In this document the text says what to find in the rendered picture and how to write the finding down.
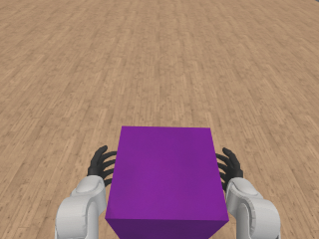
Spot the left robot hand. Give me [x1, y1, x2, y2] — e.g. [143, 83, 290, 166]
[87, 145, 117, 187]

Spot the robot right forearm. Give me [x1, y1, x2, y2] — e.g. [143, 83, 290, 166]
[225, 177, 281, 239]

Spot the carton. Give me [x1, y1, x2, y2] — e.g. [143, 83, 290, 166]
[105, 125, 229, 239]

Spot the right robot hand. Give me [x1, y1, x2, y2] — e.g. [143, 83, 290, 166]
[215, 147, 243, 193]

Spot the robot left forearm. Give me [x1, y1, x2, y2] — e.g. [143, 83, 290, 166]
[54, 175, 107, 239]

